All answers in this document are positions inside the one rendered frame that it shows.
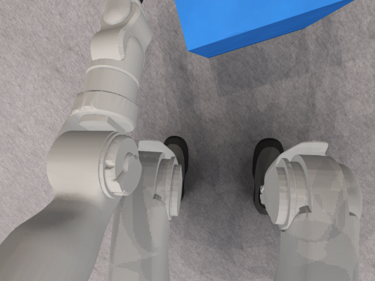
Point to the robot left forearm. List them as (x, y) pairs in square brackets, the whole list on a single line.
[(108, 99)]

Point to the right robot foot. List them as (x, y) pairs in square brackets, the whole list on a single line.
[(266, 151)]

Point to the robot left thigh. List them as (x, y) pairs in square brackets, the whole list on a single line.
[(140, 231)]

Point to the carton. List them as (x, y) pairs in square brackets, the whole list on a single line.
[(214, 27)]

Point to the left robot upper arm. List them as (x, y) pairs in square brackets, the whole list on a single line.
[(89, 172)]

